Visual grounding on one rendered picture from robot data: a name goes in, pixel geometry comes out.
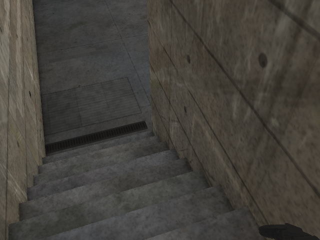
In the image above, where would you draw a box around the robot right hand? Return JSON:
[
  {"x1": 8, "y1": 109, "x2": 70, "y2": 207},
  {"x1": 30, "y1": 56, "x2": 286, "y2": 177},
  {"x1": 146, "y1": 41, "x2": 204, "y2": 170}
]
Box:
[{"x1": 258, "y1": 223, "x2": 320, "y2": 240}]

